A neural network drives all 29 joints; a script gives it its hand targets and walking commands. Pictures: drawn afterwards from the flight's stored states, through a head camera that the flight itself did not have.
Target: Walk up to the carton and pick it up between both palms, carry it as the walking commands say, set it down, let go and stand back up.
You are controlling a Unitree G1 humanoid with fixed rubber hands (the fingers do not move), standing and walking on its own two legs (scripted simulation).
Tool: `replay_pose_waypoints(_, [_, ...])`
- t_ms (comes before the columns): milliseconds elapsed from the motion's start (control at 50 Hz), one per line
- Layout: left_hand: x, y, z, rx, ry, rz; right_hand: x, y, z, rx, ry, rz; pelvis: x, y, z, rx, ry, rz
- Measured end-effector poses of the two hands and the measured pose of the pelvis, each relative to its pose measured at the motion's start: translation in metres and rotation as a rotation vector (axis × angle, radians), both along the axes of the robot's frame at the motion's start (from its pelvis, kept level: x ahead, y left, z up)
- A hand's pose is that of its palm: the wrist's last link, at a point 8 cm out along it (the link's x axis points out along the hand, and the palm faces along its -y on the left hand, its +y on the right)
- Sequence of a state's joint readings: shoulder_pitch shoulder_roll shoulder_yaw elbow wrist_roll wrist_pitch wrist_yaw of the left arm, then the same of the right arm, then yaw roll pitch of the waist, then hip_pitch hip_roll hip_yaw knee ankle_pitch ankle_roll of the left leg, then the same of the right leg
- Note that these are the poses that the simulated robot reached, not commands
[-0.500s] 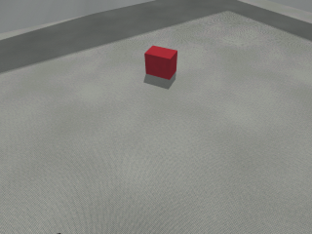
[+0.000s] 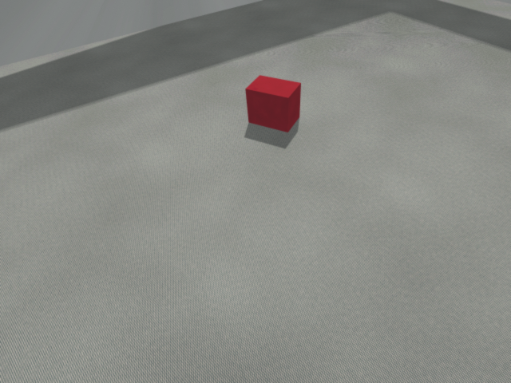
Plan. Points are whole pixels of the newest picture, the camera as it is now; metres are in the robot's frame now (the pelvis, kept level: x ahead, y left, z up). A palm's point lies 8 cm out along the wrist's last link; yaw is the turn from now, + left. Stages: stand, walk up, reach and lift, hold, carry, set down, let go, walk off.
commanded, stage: walk up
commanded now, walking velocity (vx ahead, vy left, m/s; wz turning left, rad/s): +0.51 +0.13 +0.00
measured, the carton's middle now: (273, 103) +1.91 +0.04 -0.64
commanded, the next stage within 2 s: none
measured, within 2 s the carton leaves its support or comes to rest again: neither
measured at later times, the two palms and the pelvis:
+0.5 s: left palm (115, 340) +0.24 +0.32 -0.15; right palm (395, 327) +0.27 -0.20 -0.11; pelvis +0.23 +0.07 +0.00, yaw +0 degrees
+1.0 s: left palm (179, 225) +0.49 +0.24 -0.11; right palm (399, 224) +0.52 -0.28 -0.14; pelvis +0.47 -0.02 +0.01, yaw +1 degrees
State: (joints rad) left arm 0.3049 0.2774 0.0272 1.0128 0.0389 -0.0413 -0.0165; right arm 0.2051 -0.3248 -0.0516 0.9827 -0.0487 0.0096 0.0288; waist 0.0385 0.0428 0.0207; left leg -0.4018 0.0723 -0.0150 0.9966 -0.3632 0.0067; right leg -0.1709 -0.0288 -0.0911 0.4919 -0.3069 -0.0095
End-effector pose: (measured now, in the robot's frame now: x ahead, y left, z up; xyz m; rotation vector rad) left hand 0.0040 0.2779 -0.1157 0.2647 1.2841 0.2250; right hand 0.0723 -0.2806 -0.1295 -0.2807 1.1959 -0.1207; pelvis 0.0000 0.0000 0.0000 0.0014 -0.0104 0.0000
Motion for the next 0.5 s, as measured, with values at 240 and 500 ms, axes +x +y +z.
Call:
replay_pose_waypoints(240, [-0.023, -0.006, 0.008, -0.057, 0.247, 0.186, 0.197, 0.085, 0.010, 0.146, -0.175, 0.114, 0.101, 0.032, 0.004, 0.027, 0.009, 0.022])
replay_pose_waypoints(500, [0.239, 0.046, -0.029, -0.130, 0.030, 0.005, 0.195, 0.082, 0.020, -0.039, 0.022, -0.081, 0.227, 0.068, 0.003, -0.021, 0.005, 0.000])
